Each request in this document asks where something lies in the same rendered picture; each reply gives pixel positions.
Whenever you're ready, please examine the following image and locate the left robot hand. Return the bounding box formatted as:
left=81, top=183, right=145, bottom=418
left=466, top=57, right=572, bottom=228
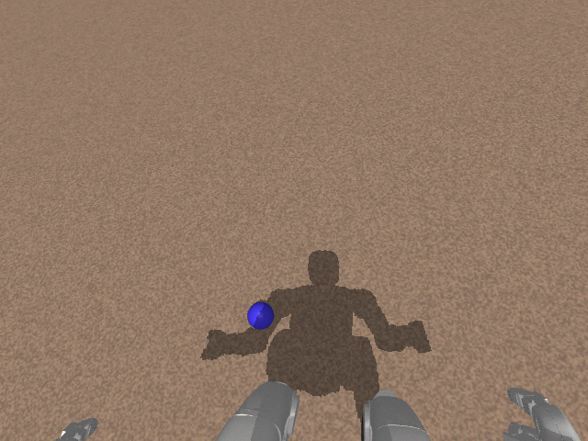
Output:
left=54, top=418, right=98, bottom=441

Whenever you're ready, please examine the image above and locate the ball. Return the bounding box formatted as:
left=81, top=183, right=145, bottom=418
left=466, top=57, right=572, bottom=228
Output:
left=247, top=302, right=274, bottom=330

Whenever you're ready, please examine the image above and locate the right robot hand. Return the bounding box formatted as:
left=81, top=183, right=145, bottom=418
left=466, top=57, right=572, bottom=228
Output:
left=503, top=388, right=581, bottom=441

